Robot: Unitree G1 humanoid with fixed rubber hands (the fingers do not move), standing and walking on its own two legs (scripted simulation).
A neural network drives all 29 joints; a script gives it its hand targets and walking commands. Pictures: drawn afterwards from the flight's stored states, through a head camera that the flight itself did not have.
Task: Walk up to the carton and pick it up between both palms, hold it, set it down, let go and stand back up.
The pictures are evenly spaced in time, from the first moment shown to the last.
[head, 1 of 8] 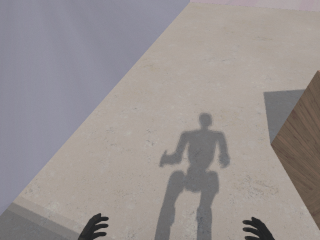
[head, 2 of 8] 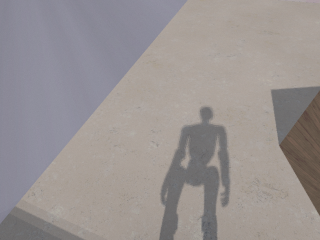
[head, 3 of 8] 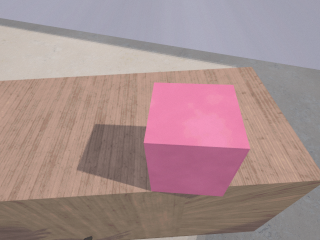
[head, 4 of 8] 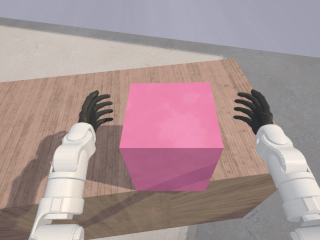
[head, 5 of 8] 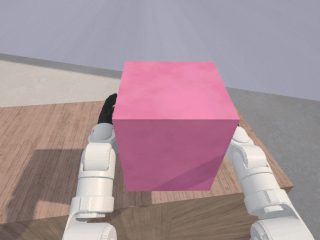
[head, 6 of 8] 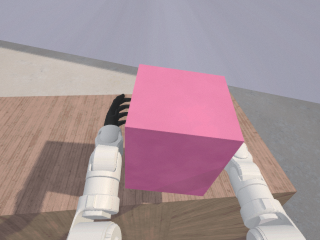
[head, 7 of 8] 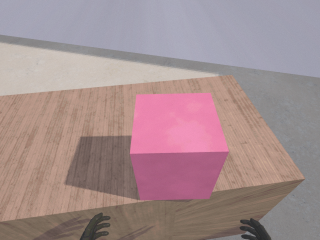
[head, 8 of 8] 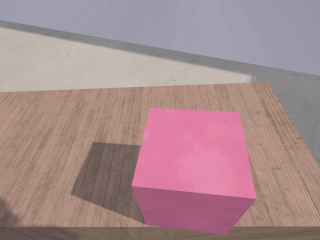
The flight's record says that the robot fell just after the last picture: no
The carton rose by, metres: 0.19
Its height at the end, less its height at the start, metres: +0.00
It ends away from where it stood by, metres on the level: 0.01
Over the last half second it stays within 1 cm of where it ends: yes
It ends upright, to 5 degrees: yes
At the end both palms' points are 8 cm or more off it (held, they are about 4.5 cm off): yes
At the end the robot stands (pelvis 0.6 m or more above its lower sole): yes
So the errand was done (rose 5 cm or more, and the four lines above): yes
